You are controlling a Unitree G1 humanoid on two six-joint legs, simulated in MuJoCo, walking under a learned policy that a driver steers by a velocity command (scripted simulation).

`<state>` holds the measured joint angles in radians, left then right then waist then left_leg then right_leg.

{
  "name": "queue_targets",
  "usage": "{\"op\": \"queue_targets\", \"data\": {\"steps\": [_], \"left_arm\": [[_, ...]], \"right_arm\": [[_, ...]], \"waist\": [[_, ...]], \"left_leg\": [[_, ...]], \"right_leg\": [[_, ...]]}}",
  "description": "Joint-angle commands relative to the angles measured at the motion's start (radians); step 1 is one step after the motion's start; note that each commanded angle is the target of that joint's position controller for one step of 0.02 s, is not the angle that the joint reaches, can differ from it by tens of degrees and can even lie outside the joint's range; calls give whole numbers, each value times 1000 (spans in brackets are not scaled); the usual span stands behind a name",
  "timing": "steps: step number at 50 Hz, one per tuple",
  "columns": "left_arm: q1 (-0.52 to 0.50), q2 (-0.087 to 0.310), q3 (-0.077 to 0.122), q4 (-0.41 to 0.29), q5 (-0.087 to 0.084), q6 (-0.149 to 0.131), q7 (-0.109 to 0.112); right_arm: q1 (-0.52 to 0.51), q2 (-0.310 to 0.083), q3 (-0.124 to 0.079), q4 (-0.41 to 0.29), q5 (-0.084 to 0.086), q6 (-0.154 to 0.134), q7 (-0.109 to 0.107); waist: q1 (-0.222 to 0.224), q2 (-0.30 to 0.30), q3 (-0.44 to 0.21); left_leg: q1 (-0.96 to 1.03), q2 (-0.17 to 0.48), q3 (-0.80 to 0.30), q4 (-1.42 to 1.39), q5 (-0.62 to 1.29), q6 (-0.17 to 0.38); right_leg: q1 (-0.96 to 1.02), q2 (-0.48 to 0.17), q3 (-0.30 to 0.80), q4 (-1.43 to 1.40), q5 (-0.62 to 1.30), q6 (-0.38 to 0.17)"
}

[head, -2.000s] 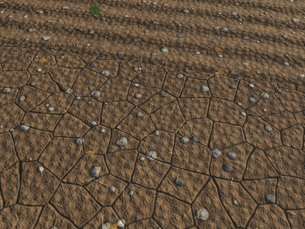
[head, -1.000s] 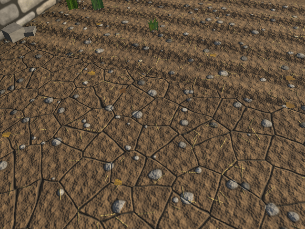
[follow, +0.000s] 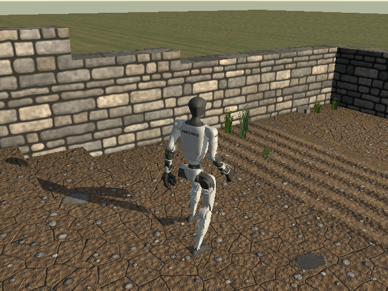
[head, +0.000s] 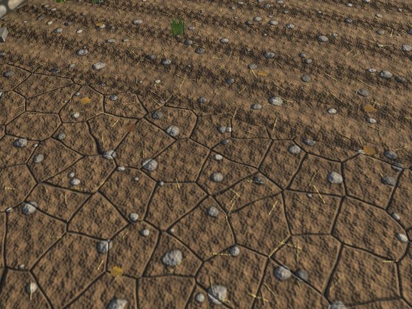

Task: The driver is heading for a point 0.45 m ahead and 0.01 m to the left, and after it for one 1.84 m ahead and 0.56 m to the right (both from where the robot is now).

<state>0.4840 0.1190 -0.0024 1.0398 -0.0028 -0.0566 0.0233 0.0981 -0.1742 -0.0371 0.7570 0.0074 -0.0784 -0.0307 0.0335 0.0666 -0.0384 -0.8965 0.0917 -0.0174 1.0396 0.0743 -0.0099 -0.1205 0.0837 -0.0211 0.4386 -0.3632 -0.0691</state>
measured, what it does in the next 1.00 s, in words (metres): walks ahead: left foot, then right foot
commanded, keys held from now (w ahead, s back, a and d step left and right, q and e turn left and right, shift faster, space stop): w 0.46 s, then w+e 0.54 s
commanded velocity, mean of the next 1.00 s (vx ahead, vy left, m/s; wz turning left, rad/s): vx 0.49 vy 0.00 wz -0.20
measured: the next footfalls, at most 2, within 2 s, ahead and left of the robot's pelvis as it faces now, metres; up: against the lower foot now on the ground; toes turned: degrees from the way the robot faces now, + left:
left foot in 0.22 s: +0.32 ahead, +0.11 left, +0.00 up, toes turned +0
right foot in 0.76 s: +0.61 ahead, -0.12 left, +0.00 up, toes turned -7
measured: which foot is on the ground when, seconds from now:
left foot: up 0.00-0.20, down 0.22-0.76, up 0.78-1.00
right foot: down 0.00-0.24, up 0.26-0.74, down 0.76-1.00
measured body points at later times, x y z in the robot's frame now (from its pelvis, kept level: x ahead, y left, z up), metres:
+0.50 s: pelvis +0.29 +0.04 +0.01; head +0.32 +0.04 +0.46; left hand +0.44 +0.30 -0.10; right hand +0.33 -0.23 -0.12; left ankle +0.28 +0.10 -0.73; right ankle +0.42 -0.15 -0.65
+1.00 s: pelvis +0.58 -0.04 +0.01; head +0.61 -0.06 +0.46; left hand +0.71 +0.20 -0.11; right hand +0.69 -0.34 -0.09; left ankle +0.68 +0.12 -0.66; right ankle +0.57 -0.11 -0.73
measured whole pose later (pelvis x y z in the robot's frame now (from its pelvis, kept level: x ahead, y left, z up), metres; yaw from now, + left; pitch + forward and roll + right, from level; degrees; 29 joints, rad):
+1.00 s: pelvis +0.58 -0.04 +0.01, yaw -13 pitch +2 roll +0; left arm 0.29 0.23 0.07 0.79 -0.01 -0.06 -0.01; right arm 0.09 -0.27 -0.07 0.81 -0.01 -0.12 -0.01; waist 0.03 0.01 0.03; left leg -0.63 0.09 -0.08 0.97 -0.25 -0.03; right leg -0.21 0.12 0.08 0.32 -0.14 -0.10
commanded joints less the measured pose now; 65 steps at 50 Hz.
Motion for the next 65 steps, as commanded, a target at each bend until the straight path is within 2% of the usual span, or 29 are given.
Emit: {"op": "queue_targets", "data": {"steps": [1,6,9,10,11,12,13,14,16,18,20,23,27,32,36,38,39,40,41,42,44,48,53,58,61,62,63,64,65], "left_arm": [[22,186,42,-47,-21,-16,29],[127,165,57,-22,-13,6,24],[71,205,77,-51,-6,13,11],[46,220,81,-61,-2,13,4],[-33,234,85,-95,10,3,-5],[46,134,53,-114,14,-23,-23],[73,146,53,-94,-4,-55,-39],[-15,204,79,-129,-33,-64,-36],[-154,203,91,-179,-25,-53,-8],[-103,167,96,-174,-7,-26,8],[-109,141,96,-185,-4,-17,10],[-265,162,99,-242,7,-22,12],[-399,136,83,-271,-5,-25,-13],[-564,152,71,-340,-20,-17,-43],[-556,184,77,-375,-16,-21,-74],[-301,261,119,-311,-16,-16,-72],[-109,354,147,-279,-10,-10,-58],[-99,394,147,-277,-17,-17,-62],[-72,293,122,-277,-12,-9,-54],[-149,261,113,-293,-9,-11,-47],[-262,233,104,-323,-8,-17,-45],[-256,246,103,-331,-14,-20,-30],[-174,286,120,-317,-19,-11,-15],[-112,272,120,-303,-29,-1,-9],[-137,264,121,-325,-20,8,-1],[-159,224,106,-346,-12,5,-5],[-84,172,91,-364,-18,0,-7],[0,190,82,-379,-37,-4,-4],[-38,276,101,-362,-41,0,-2]], "right_arm": [[-203,-28,-4,-121,19,-4,26],[-370,-13,-3,-169,24,-23,84],[-295,-61,-21,-153,16,-27,85],[-152,-114,-45,-113,15,-28,77],[98,-174,-69,-48,8,-25,66],[296,-271,-90,-4,-14,-22,55],[351,-215,-77,36,0,-10,48],[224,-179,-66,24,3,-3,40],[16,-134,-52,-3,3,-17,47],[-22,-109,-46,11,-9,-36,60],[11,-122,-48,45,-3,-43,58],[96,-162,-55,91,2,-39,32],[168,-179,-54,133,6,-36,22],[262,-195,-55,190,5,-30,22],[241,-235,-66,186,5,-10,14],[200,-246,-66,164,10,1,7],[187,-229,-55,128,-9,-8,1],[291,-99,-9,113,-23,-39,29],[223,-198,-32,117,6,-74,46],[119,-229,-41,79,31,-88,49],[61,-214,-48,59,0,-89,32],[60,-173,-54,18,-17,-49,22],[-140,-126,-32,-52,-17,-46,26],[-209,-184,-44,-104,2,-55,41],[-86,-226,-65,-83,0,-72,40],[44,-260,-79,-63,-15,-75,35],[192,-331,-97,-50,-31,-70,27],[241,-330,-98,-24,-13,-57,35],[189,-244,-77,-48,-3,-50,35]], "waist": [[18,-144,131],[67,-126,150],[-8,-183,49],[-85,-183,-35],[-203,-170,-172],[-200,60,-384],[-193,143,-486],[-163,94,-283],[-65,-75,-38],[4,-52,-19],[16,-15,-2],[-15,-25,39],[-64,-27,51],[-121,-36,104],[-77,10,43],[59,11,-100],[119,-108,-227],[33,-340,-332],[84,-250,-326],[82,-206,-179],[13,-51,-58],[-47,-88,-12],[17,-134,30],[28,-163,28],[-45,-187,-16],[-108,-154,-115],[-124,27,-263],[-97,284,-337],[-107,147,-211]], "left_leg": [[12,-34,3,-318,60,8],[56,-82,30,-487,-18,62],[353,-155,89,-522,-161,113],[582,-172,91,-535,-140,149],[967,-77,-18,-476,-24,212],[1455,214,-457,-489,-88,381],[1496,290,-731,-637,-201,408],[1328,248,-603,-686,-274,354],[905,167,-376,-783,-140,290],[710,114,-278,-841,-90,267],[645,95,-216,-881,-54,274],[667,82,-168,-899,25,265],[696,49,-56,-891,46,203],[907,127,-39,-855,25,192],[1017,155,17,-686,457,156],[924,101,83,-383,662,112],[649,50,125,-56,329,71],[228,-147,33,239,-576,23],[118,-105,-101,322,-609,46],[55,-63,-88,303,-513,56],[151,-4,-74,150,-400,37],[239,5,-49,-39,-343,-27],[373,-73,-19,-421,-3,-34],[422,-96,-76,-553,-36,-12],[601,-98,-57,-616,-127,35],[818,-14,-112,-587,-128,81],[1182,197,-388,-582,-191,195],[1298,347,-751,-682,-421,291],[1192,320,-710,-721,-567,260]], "right_leg": [[56,-295,218,-246,562,-58],[263,-316,178,-193,631,-66],[240,-304,143,-42,1032,-78],[177,-282,128,105,1144,-66],[-51,-247,114,354,1029,-43],[-492,-81,78,805,408,27],[-606,-26,210,952,-189,20],[-702,-89,191,979,-124,19],[-625,-170,115,844,33,29],[-476,-210,119,766,82,32],[-465,-224,102,700,122,40],[-569,-233,88,525,290,59],[-510,-194,58,262,510,42],[-599,-160,58,154,444,12],[-483,-89,-21,117,236,-44],[-101,-32,-42,44,293,-102],[244,-219,224,66,387,-180],[565,-424,726,-40,239,-364],[578,-405,749,-107,143,-333],[460,-363,602,-126,221,-288],[188,-297,444,-170,435,-245],[-15,-247,354,-222,534,-238],[-160,-151,270,-209,428,-154],[-44,-200,408,-119,284,-130],[-24,-178,444,19,363,-99],[-102,-129,392,199,366,-68],[-379,-10,263,521,124,3],[-603,0,208,744,-247,29],[-685,-65,224,848,-183,40]]}}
